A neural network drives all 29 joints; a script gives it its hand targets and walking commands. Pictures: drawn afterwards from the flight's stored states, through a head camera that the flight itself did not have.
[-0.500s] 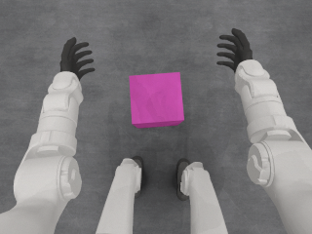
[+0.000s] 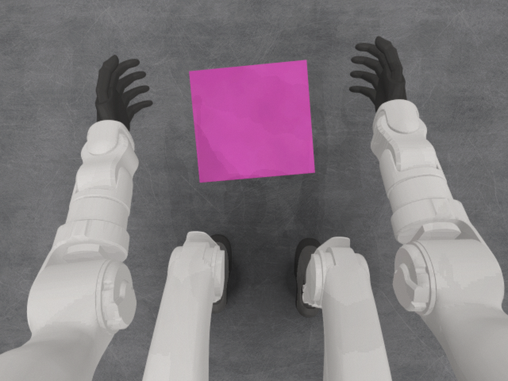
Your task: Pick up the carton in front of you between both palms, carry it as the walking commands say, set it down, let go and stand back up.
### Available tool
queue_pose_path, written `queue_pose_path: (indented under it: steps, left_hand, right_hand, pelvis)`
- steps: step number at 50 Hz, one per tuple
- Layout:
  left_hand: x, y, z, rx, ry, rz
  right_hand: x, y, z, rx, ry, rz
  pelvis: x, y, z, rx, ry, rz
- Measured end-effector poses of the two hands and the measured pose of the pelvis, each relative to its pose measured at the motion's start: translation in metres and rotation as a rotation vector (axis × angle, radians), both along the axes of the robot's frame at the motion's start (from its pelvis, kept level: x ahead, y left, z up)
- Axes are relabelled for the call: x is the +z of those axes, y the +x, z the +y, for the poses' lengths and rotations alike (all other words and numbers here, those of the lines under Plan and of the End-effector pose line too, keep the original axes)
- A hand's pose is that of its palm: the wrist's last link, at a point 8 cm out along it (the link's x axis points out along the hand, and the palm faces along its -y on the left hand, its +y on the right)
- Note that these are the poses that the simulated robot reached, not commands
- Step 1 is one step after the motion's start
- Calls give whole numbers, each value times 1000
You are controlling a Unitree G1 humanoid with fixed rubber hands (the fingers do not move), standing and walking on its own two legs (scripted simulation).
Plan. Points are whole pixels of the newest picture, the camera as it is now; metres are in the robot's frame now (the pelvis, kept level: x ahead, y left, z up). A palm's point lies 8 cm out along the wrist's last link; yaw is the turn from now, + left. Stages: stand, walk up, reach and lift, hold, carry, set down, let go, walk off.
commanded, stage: reach and lift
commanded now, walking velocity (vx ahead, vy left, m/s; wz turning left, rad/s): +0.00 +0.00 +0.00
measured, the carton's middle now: (253, 131) +0.48 +0.03 -0.40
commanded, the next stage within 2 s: none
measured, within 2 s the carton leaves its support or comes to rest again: leaves its support in 1.32 s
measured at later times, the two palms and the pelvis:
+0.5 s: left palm (162, 133) +0.46 +0.21 -0.33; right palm (347, 119) +0.50 -0.16 -0.33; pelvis -0.05 +0.00 -0.15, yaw +0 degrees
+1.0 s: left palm (174, 128) +0.47 +0.19 -0.33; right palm (329, 120) +0.49 -0.12 -0.33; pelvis -0.04 +0.01 -0.15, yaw +0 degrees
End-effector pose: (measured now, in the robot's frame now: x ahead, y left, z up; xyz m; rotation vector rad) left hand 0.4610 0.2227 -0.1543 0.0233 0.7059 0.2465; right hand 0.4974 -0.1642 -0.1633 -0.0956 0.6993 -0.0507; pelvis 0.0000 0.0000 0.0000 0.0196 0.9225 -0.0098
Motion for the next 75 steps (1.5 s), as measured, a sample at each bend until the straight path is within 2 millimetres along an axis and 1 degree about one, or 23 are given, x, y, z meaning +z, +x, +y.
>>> queue_pose_path:
  steps: [3,5,9,12,17,23,26,28,31,35,39,45,47,50,55,62,66,68,69,72,75]
  left_hand:
    - [-31,-3,2,2,1,-9]
    - [-48,-4,2,4,-1,-20]
    - [-74,-2,1,10,-8,-27]
    - [-92,0,-2,12,-14,-14]
    - [-124,1,-8,5,-21,22]
    - [-165,0,-12,-3,-19,54]
    - [-180,3,-11,-6,-14,51]
    - [-185,6,-7,-10,-4,44]
    - [-183,11,-7,-17,-8,23]
    - [-177,13,-13,-32,-22,14]
    - [-171,9,-18,-38,-32,28]
    - [-170,5,-21,-48,-32,34]
    - [-172,6,-27,-60,-38,31]
    - [-172,10,-37,-82,-43,27]
    - [-171,10,-40,-46,-34,26]
    - [-169,16,-40,-31,-36,51]
    - [-166,17,-40,-43,-28,48]
    - [-158,18,-40,-40,-28,41]
    - [-152,17,-40,-38,-31,33]
    - [-126,13,-41,-29,-41,-5]
    - [-93,6,-42,-16,-57,-30]
  right_hand:
    - [-31,-4,-1,-1,0,-10]
    - [-47,-4,-1,-2,1,-19]
    - [-70,-1,0,-6,1,-25]
    - [-87,1,2,-10,2,-11]
    - [-117,2,7,-13,7,22]
    - [-158,0,9,-12,12,45]
    - [-174,1,9,-14,12,38]
    - [-180,1,10,-16,13,30]
    - [-181,1,10,-11,5,23]
    - [-168,4,12,-12,11,3]
    - [-162,0,18,-7,16,23]
    - [-162,-3,27,0,23,33]
    - [-164,-3,32,9,28,30]
    - [-166,-3,44,31,41,26]
    - [-166,-2,46,14,30,23]
    - [-163,3,46,13,29,49]
    - [-161,0,46,5,25,45]
    - [-154,-1,46,8,19,39]
    - [-147,0,46,9,20,31]
    - [-118,-2,46,-6,38,-5]
    - [-83,-9,44,-24,56,-26]
  pelvis:
    - [-28,-9,0,1,-1,-22]
    - [-46,-15,-1,1,-1,-46]
    - [-78,-28,-1,1,-2,-103]
    - [-97,-37,-1,-1,-2,-145]
    - [-120,-47,0,-2,-1,-199]
    - [-142,-50,2,-2,-2,-239]
    - [-150,-50,3,-1,-4,-254]
    - [-154,-49,3,-2,-7,-267]
    - [-158,-46,4,-2,-10,-276]
    - [-157,-42,5,-1,-15,-273]
    - [-154,-40,6,0,-15,-260]
    - [-148,-41,6,4,-13,-243]
    - [-148,-43,6,5,-14,-242]
    - [-147,-45,5,7,-14,-244]
    - [-146,-47,4,6,-13,-251]
    - [-156,-50,2,-1,-5,-271]
    - [-163,-49,2,-3,-7,-286]
    - [-164,-49,2,-4,-9,-292]
    - [-163,-49,2,-5,-9,-294]
    - [-158,-47,2,-2,-13,-297]
    - [-148,-45,2,3,-14,-285]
